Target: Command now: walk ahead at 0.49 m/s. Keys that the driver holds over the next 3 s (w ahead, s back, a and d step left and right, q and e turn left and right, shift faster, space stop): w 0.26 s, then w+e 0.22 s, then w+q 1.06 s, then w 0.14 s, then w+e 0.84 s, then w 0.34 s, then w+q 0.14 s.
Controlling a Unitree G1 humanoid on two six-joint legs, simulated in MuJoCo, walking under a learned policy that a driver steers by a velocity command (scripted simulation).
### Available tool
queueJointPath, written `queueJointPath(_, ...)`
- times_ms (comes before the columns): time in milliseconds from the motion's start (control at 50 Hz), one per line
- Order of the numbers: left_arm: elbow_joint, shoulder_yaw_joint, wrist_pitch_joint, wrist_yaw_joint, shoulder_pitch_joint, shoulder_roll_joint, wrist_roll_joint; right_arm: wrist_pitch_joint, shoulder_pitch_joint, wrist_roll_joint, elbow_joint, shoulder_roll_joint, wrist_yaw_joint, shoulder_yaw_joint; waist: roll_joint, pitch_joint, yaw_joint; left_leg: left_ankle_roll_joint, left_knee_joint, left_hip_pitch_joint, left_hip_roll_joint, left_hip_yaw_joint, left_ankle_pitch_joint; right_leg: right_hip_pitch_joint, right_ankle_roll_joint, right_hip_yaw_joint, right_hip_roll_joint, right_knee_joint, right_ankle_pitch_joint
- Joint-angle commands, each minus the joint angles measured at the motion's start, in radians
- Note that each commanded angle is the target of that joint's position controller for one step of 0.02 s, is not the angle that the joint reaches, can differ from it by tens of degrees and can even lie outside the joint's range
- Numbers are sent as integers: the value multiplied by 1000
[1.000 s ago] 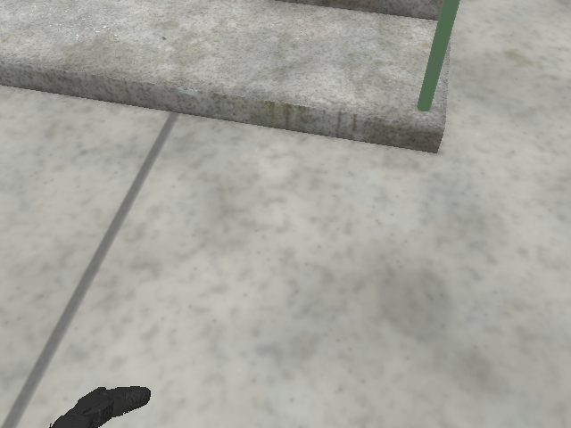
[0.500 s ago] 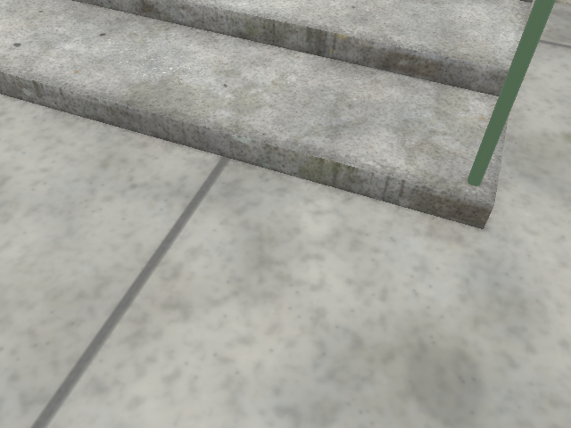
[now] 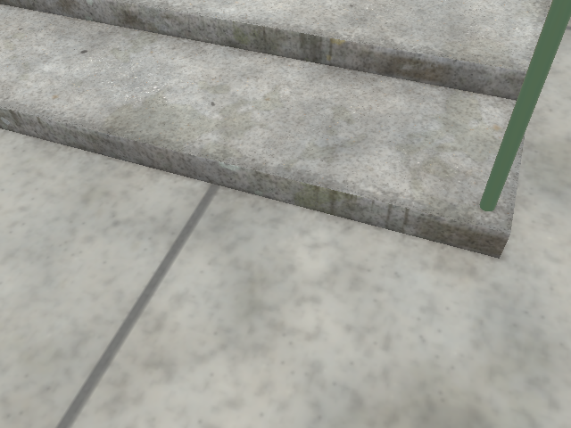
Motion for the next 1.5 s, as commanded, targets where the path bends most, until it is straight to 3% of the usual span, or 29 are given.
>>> queueJointPath(20,-47,38,-23,12,-34,140,-2,0,-10,-9,-60,-41,-5,-12,-102,4,-28,-22,-105,-131,47,-39,125,81,-175,247,-268,-240,136)
queueJointPath(240,69,55,10,34,70,196,-29,-31,-289,4,-146,-35,39,4,-105,76,56,-2,-565,-58,-13,6,254,232,-129,147,-301,-182,174)
queueJointPath(280,82,59,22,37,66,204,-31,-39,-263,3,-144,-57,44,-3,-118,55,34,24,-597,21,-34,24,168,265,-114,164,-311,-119,289)
queueJointPath(320,82,50,33,40,39,193,-26,-46,-46,-2,-80,-122,34,-39,-112,-77,-80,68,-638,348,-87,71,150,212,-76,124,-236,135,540)
queueJointPath(340,58,25,32,41,37,139,-8,-48,149,-17,-44,-201,22,-62,-28,-240,-153,134,-595,677,79,-98,171,12,-37,82,-174,437,342)
queueJointPath(360,41,-9,13,34,169,21,-15,-43,218,-22,-22,-277,21,-79,251,-378,-93,283,-685,1026,325,-559,-32,-399,36,58,6,795,-303)
queueJointPath(380,62,13,-1,36,117,124,-39,-41,220,-12,-29,-170,20,-53,183,-376,-141,265,-777,997,316,-651,-170,-501,29,196,-22,922,-393)
queueJointPath(400,31,31,-6,36,24,180,-58,-41,151,-10,-34,-124,15,-37,134,-227,-136,212,-797,876,286,-489,-167,-561,17,186,-71,945,-309)
queueJointPath(420,19,30,-4,40,-28,172,-51,-40,74,-13,-43,-98,13,-28,66,-151,-103,184,-821,738,252,-374,-93,-532,18,156,-122,909,-220)
queueJointPath(460,20,39,15,41,-27,151,-33,-49,-13,-26,-41,-50,13,-14,76,-63,-39,156,-892,544,190,-224,21,-437,25,164,-176,829,-115)
queueJointPath(580,-7,25,38,41,-104,94,-4,-55,6,-9,19,-97,6,-24,7,29,-1,207,-994,444,147,-85,220,-456,72,107,-204,600,40)
queueJointPath(720,-55,8,9,14,-350,83,-20,-27,133,15,72,-149,-7,-38,17,64,-81,170,-944,507,123,-63,176,-352,97,69,-133,193,210)
queueJointPath(740,-47,-2,40,-3,-320,66,53,-28,167,-39,93,-114,12,-29,39,40,-66,140,-916,497,81,-29,230,-263,89,4,-118,192,231)
queueJointPath(800,-27,16,40,1,-217,120,51,-21,132,-44,87,-154,18,-48,77,13,-6,105,-785,480,92,-83,281,-86,61,11,-91,147,47)
queueJointPath(820,15,29,26,13,-91,151,53,-15,137,-44,88,-133,14,-42,18,-31,51,93,-625,457,53,-60,319,57,37,18,-88,92,-1)
queueJointPath(840,43,45,8,30,76,221,76,-13,141,-41,62,-73,13,-25,-121,-160,112,73,-335,350,-20,-6,146,267,2,186,-255,54,-108)
queueJointPath(860,48,73,10,37,135,350,77,-12,255,-10,25,45,10,0,-406,-287,69,39,-14,29,-170,77,-342,520,-93,599,-533,-58,-203)
queueJointPath(880,37,64,22,37,78,282,52,2,242,-27,56,-55,5,-20,-284,-254,66,61,104,-50,-131,-22,-334,419,-116,712,-515,-147,-355)
queueJointPath(900,26,37,20,35,-11,189,44,9,170,-30,52,-87,12,-32,-178,-112,40,74,106,-60,-82,-43,-237,295,-91,548,-456,-157,-379)
queueJointPath(960,47,11,9,38,-82,96,30,31,121,-42,55,-59,33,-32,-198,-11,-9,43,10,28,-17,-12,-84,138,-41,221,-334,-191,-43)
queueJointPath(1060,107,21,-22,38,1,103,19,58,0,-50,13,-18,55,-20,-142,24,-8,15,-45,-61,7,3,41,166,-78,66,-348,-240,120)
queueJointPath(1260,183,40,-1,46,76,161,26,57,-257,-55,-94,-19,86,2,-125,103,27,61,-439,34,-21,140,92,240,-44,-162,-355,-197,257)
queueJointPath(1300,194,47,13,47,79,185,27,58,-229,-61,-93,-34,78,-5,-130,77,9,98,-472,103,-71,176,-6,290,-33,-200,-356,-72,514)
queueJointPath(1340,192,47,32,44,63,198,20,42,-10,-65,-28,-64,58,-28,-88,-56,-91,150,-560,371,-164,200,-10,249,-12,-251,-324,283,703)
queueJointPath(1360,165,37,37,42,68,172,27,34,178,-74,24,-144,39,-58,25,-180,-160,198,-617,634,-59,16,-122,55,27,-258,-291,594,452)
queueJointPath(1380,83,13,28,21,88,55,26,38,159,-54,8,-280,23,-87,295,-238,-89,327,-728,903,223,-511,-197,-398,93,-209,-101,919,-364)
queueJointPath(1400,66,31,18,20,-36,150,30,47,179,-32,-9,-270,17,-84,122,-240,-135,325,-838,899,245,-668,-163,-512,85,10,-80,991,-366)
queueJointPath(1440,71,23,0,18,-77,128,8,47,86,-26,1,-179,8,-62,-4,-42,-68,270,-831,690,177,-393,119,-494,57,42,-165,871,-158)
queueJointPath(1500,96,22,38,21,-30,116,45,23,9,-12,-14,-112,4,-39,-8,-33,10,237,-859,524,78,-250,332,-327,79,57,-186,754,-123)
